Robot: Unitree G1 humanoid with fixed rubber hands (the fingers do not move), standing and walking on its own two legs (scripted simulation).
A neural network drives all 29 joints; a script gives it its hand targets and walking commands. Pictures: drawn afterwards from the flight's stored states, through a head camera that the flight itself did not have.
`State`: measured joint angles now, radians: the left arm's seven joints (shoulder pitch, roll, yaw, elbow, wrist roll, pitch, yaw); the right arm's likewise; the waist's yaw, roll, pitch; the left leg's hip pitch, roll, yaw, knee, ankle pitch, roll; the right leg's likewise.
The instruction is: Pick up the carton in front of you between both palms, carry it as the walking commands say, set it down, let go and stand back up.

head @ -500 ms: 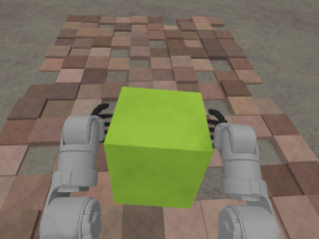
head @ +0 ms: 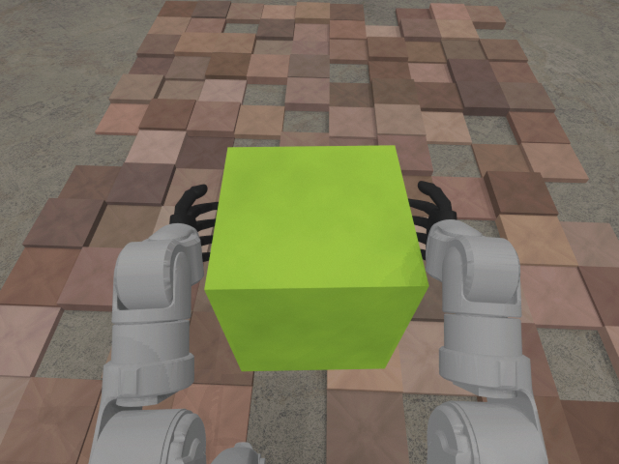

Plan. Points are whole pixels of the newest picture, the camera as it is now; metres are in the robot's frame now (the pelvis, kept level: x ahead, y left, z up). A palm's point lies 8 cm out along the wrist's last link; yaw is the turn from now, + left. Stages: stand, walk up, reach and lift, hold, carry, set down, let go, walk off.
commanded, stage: carry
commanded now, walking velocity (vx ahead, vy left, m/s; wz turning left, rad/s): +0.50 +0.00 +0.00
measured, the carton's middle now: (312, 266) +0.38 +0.01 +0.02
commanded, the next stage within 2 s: none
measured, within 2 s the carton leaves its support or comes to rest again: neither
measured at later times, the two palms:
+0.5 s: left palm (217, 106) +0.70 +0.20 +0.04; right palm (382, 119) +0.67 -0.10 +0.04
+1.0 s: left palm out of the picture +1.00 +0.27 +0.11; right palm out of the picture +1.04 -0.03 +0.12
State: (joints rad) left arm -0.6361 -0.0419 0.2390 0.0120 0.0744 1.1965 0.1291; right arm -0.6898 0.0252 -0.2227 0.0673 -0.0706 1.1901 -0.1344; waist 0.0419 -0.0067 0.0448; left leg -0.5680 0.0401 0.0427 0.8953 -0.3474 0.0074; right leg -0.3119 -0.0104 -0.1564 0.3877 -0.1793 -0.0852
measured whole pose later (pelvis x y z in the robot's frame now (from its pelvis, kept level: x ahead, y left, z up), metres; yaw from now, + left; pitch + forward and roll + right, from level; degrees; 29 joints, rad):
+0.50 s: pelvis +0.32 +0.08 -0.05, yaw -3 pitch +5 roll -2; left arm -0.68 -0.01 0.19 0.17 0.07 1.22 0.14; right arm -0.64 0.02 -0.24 0.15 -0.06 1.18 -0.12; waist -0.04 -0.01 0.01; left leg -0.30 -0.02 0.14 0.47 -0.27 0.11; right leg -0.70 -0.07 -0.06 1.21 -0.32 0.01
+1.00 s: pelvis +0.64 +0.09 -0.01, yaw +0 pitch +6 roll -2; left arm -0.67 -0.05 0.21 -0.11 0.02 1.21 0.17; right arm -0.70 0.02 -0.27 -0.08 -0.06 1.20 -0.10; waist 0.10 0.01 0.05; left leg -0.57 0.04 -0.03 0.71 -0.26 -0.01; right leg -0.37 0.01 -0.10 0.54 -0.30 -0.26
